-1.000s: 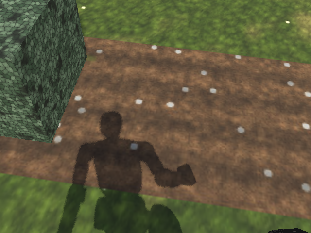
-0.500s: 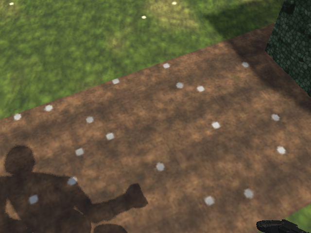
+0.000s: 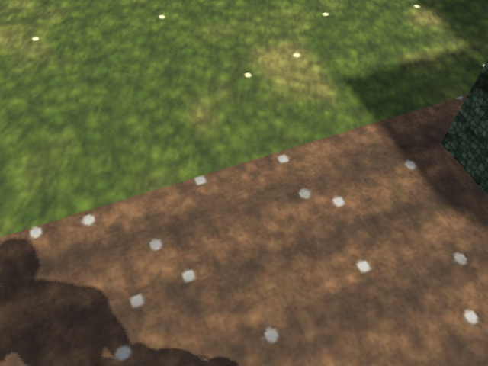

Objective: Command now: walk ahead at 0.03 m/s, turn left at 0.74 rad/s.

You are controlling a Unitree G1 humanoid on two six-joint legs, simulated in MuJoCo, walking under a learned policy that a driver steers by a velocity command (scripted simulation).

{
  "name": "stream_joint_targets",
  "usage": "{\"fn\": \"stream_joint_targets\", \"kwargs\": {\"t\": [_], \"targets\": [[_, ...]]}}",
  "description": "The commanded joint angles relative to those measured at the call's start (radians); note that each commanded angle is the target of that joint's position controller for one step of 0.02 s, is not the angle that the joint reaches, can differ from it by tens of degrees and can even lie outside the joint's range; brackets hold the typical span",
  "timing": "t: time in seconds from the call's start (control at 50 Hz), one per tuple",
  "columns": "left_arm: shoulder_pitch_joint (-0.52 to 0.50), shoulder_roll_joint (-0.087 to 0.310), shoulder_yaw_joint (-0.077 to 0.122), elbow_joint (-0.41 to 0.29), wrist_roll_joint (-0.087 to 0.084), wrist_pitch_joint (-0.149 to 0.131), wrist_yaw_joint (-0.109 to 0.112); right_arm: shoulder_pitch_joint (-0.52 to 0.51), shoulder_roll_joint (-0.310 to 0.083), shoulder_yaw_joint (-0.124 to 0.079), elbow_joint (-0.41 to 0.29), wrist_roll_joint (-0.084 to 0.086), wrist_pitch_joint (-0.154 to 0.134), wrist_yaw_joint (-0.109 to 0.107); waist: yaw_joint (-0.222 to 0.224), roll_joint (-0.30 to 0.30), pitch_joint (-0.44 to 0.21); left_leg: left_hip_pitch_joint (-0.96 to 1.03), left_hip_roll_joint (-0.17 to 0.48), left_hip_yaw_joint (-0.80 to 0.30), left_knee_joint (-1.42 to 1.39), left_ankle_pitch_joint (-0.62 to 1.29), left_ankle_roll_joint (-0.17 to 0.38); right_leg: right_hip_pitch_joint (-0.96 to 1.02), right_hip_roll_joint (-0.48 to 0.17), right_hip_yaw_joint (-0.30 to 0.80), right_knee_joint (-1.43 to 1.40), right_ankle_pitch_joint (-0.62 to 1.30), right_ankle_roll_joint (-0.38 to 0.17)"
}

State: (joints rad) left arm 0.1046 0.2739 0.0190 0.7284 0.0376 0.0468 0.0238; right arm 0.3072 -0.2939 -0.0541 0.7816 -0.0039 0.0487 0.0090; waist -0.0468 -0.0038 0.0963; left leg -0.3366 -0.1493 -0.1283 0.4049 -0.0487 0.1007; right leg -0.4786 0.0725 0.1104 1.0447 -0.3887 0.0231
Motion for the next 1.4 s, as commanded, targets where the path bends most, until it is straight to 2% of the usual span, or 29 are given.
{"fn": "stream_joint_targets", "kwargs": {"t": [0.02,0.2,0.3,0.32,0.34,0.36,0.38,0.4,0.44,0.54,0.62,0.66,0.7,0.74,0.76,0.78,0.8,0.82,0.86,0.98,1.08,1.12,1.14,1.16,1.18,1.22,1.26,1.3,1.4], "targets": [[0.047,0.096,0.024,-0.037,-0.010,0.004,0.006,-0.005,-0.177,-0.058,-0.075,0.002,-0.002,-0.007,0.021,0.106,-0.132,0.144,0.210,-0.392,-0.191,-0.291,0.016,-0.050,0.000,0.001,-0.089,0.033,0.022],[-0.014,0.124,0.026,-0.038,-0.025,-0.037,0.014,0.005,-0.201,-0.089,-0.080,-0.011,0.014,-0.009,-0.020,0.155,-0.145,0.199,0.181,-0.533,-0.173,-0.354,0.019,-0.016,0.028,0.040,-0.286,0.021,-0.006],[0.085,0.148,0.029,-0.016,-0.041,-0.057,0.033,-0.086,-0.201,-0.090,-0.100,-0.015,0.009,0.008,0.042,0.181,-0.138,0.030,0.130,-0.586,-0.186,-0.360,-0.035,0.281,0.062,0.038,-0.569,0.044,-0.047],[0.129,0.165,0.035,-0.008,-0.039,-0.061,0.044,-0.107,-0.191,-0.086,-0.105,-0.009,0.003,0.009,0.073,0.175,-0.134,-0.043,0.085,-0.560,-0.178,-0.446,-0.082,0.397,0.036,0.034,-0.708,0.102,-0.055],[0.118,0.219,0.049,-0.020,-0.039,-0.061,0.058,-0.057,-0.155,-0.076,-0.097,0.002,-0.005,0.006,0.051,0.073,-0.166,-0.104,0.016,-0.474,-0.058,-0.561,-0.129,0.488,-0.090,0.135,-0.811,0.036,-0.078],[0.070,0.313,0.064,-0.061,-0.028,-0.055,0.058,-0.012,-0.105,-0.068,-0.110,0.022,-0.008,0.000,0.027,-0.155,-0.221,-0.154,-0.108,-0.226,0.269,-0.554,-0.168,0.485,-0.375,0.428,-0.906,-0.130,-0.171],[-0.057,0.286,0.055,-0.081,-0.004,-0.050,0.050,-0.030,-0.197,-0.089,-0.095,-0.017,-0.012,-0.007,0.008,-0.122,-0.117,-0.253,-0.071,-0.073,0.501,-0.479,-0.178,0.338,-0.433,0.446,-0.928,-0.026,-0.228],[-0.061,0.204,0.037,-0.087,-0.006,-0.047,0.044,-0.045,-0.231,-0.096,-0.094,-0.031,-0.008,-0.003,-0.002,-0.073,-0.112,-0.204,0.004,-0.042,0.625,-0.420,-0.174,0.271,-0.404,0.326,-0.872,0.133,-0.241],[-0.073,0.145,0.018,-0.095,-0.016,-0.046,0.033,0.009,-0.183,-0.082,-0.077,-0.035,0.014,0.017,-0.022,-0.084,-0.104,-0.197,0.025,-0.007,0.792,-0.348,-0.150,0.259,-0.293,0.125,-0.796,0.333,-0.204],[0.139,0.167,0.030,-0.053,-0.009,-0.046,0.019,-0.091,-0.141,-0.049,-0.109,-0.009,0.029,0.040,0.086,-0.129,-0.099,-0.270,0.071,0.056,0.708,-0.371,-0.171,0.443,-0.277,0.039,-0.703,0.667,-0.222],[0.141,0.154,0.028,-0.020,-0.014,-0.062,-0.004,-0.097,-0.081,-0.017,-0.088,0.006,0.034,0.015,0.069,-0.170,-0.139,-0.106,0.040,0.008,0.448,-0.419,-0.145,0.432,-0.272,0.046,-0.660,0.744,-0.221],[0.108,0.137,0.018,-0.008,-0.016,-0.064,-0.020,-0.108,-0.060,0.002,-0.066,0.005,0.040,-0.005,0.058,-0.219,-0.139,0.042,0.067,0.108,0.246,-0.405,-0.138,0.369,-0.232,0.057,-0.676,0.689,-0.207],[0.153,0.201,0.045,0.020,-0.022,-0.051,-0.033,-0.111,-0.085,-0.001,-0.062,0.003,0.036,-0.030,0.057,-0.241,-0.113,0.074,0.042,0.143,0.109,-0.336,-0.128,0.377,-0.224,0.122,-0.622,0.814,-0.205],[0.157,0.215,0.059,0.026,-0.041,-0.045,-0.038,-0.052,-0.111,-0.004,-0.040,0.000,0.014,-0.047,0.022,-0.187,-0.147,0.235,0.092,0.098,-0.104,-0.126,-0.099,0.315,-0.224,0.166,-0.571,0.789,-0.156],[0.164,0.181,0.053,0.015,-0.054,-0.050,-0.035,-0.024,-0.160,-0.014,-0.035,-0.016,-0.002,-0.058,0.021,-0.110,-0.195,0.394,0.204,0.021,-0.108,-0.060,-0.072,0.194,-0.196,0.157,-0.526,0.602,-0.113],[0.182,0.084,0.034,-0.017,-0.057,-0.055,-0.035,-0.017,-0.220,-0.022,-0.049,-0.030,-0.007,-0.068,0.033,0.124,-0.223,0.532,0.456,-0.163,-0.070,0.253,-0.011,0.010,-0.092,0.052,-0.344,0.164,-0.068],[0.181,0.098,0.039,-0.017,-0.047,-0.040,-0.022,-0.086,-0.240,-0.033,-0.053,-0.006,0.003,-0.065,0.019,0.297,-0.183,0.375,0.569,-0.181,-0.061,0.437,0.133,-0.042,-0.002,-0.112,-0.157,-0.245,-0.055],[0.183,0.153,0.059,0.007,-0.032,-0.022,-0.017,-0.123,-0.158,-0.015,-0.076,-0.007,0.000,-0.058,0.026,0.171,-0.125,0.305,0.535,-0.115,-0.081,0.435,0.150,-0.042,-0.049,-0.086,0.001,-0.237,-0.046],[0.215,0.144,0.076,0.034,-0.030,0.007,-0.028,-0.222,-0.076,0.014,-0.100,-0.019,0.002,-0.059,0.075,0.138,-0.062,0.214,0.417,0.050,-0.083,0.363,0.082,-0.025,-0.060,-0.096,0.091,-0.122,-0.025],[0.139,0.082,0.062,-0.034,-0.030,0.027,-0.077,-0.173,-0.113,-0.003,-0.083,-0.025,-0.016,-0.061,0.034,0.169,-0.060,0.279,0.428,0.159,-0.052,0.278,0.077,-0.016,-0.103,-0.151,-0.126,-0.032,0.009],[0.130,0.090,0.068,-0.085,-0.037,0.027,-0.081,-0.164,-0.162,-0.029,-0.078,-0.016,-0.028,-0.032,0.036,0.178,-0.096,0.249,0.475,0.210,0.068,0.279,0.026,0.143,-0.073,-0.227,-0.346,-0.022,-0.046],[0.227,0.114,0.082,-0.061,-0.018,0.008,-0.062,-0.143,-0.155,-0.034,-0.070,-0.001,-0.031,-0.019,0.105,0.033,-0.138,0.126,0.424,0.295,0.320,0.114,-0.064,0.341,-0.056,-0.152,-0.568,0.178,-0.085],[0.268,0.267,0.117,-0.068,-0.012,-0.008,-0.043,-0.115,-0.103,-0.021,-0.104,-0.006,-0.029,-0.012,0.105,-0.247,-0.142,-0.120,0.297,0.349,0.609,-0.346,-0.139,0.472,-0.290,0.233,-0.692,0.517,-0.158],[0.338,0.349,0.140,-0.065,-0.039,-0.013,-0.050,-0.229,-0.065,-0.003,-0.179,-0.026,-0.007,-0.023,0.145,-0.307,-0.196,-0.284,0.139,0.177,0.761,-0.675,-0.161,0.472,-0.443,0.505,-0.705,0.797,-0.337],[0.330,0.308,0.135,-0.071,-0.048,-0.013,-0.051,-0.232,-0.093,-0.004,-0.165,-0.034,-0.001,-0.030,0.142,-0.139,-0.198,-0.315,0.183,0.089,0.822,-0.614,-0.153,0.503,-0.418,0.427,-0.706,0.663,-0.355],[0.185,0.226,0.109,-0.093,-0.039,0.004,-0.033,-0.226,-0.102,-0.008,-0.140,-0.015,-0.014,-0.031,0.078,-0.073,-0.079,-0.304,0.221,0.065,0.749,-0.411,-0.138,0.382,-0.291,0.285,-0.728,0.437,-0.283],[0.148,0.193,0.099,-0.112,-0.037,0.006,-0.035,-0.172,-0.139,-0.017,-0.114,-0.048,-0.017,-0.016,0.064,-0.113,-0.138,-0.237,0.209,0.082,0.696,-0.307,-0.138,0.357,-0.204,0.274,-0.803,-0.021,-0.251],[0.172,0.204,0.100,-0.110,-0.033,-0.006,-0.047,-0.182,-0.134,-0.018,-0.112,-0.053,-0.016,0.003,0.071,-0.106,-0.124,-0.267,0.189,0.086,0.642,-0.279,-0.147,0.355,-0.196,0.340,-0.861,-0.252,-0.255],[0.254,0.170,0.076,-0.051,-0.022,-0.068,-0.039,-0.176,-0.103,-0.011,-0.070,-0.046,-0.042,0.024,0.097,-0.124,-0.085,-0.362,0.218,0.128,0.487,-0.114,-0.151,0.445,-0.234,0.281,-0.928,-0.187,-0.236]]}}
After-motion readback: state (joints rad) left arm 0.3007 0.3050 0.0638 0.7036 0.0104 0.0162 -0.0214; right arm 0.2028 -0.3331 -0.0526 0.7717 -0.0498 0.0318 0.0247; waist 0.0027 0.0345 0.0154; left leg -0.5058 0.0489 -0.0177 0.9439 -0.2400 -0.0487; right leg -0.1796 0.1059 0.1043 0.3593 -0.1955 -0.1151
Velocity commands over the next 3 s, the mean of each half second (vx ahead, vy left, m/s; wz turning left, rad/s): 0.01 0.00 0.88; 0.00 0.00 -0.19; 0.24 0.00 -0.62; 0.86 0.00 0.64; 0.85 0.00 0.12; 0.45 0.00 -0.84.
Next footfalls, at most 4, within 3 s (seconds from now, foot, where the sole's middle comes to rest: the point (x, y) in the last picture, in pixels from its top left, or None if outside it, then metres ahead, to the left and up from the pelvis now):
0.34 right None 0.12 -0.12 -0.77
0.76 left None -0.02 0.05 -0.77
1.12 right None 0.09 -0.16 -0.77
1.84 left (201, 353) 0.47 0.09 -0.77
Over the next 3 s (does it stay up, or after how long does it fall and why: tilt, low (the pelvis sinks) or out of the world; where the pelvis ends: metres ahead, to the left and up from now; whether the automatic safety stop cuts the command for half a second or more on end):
stays up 1.11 0.29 0.01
